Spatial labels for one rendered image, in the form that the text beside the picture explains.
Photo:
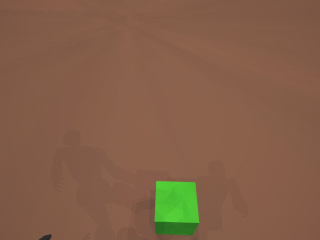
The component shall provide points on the carton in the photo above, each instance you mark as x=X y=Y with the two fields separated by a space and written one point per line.
x=176 y=208

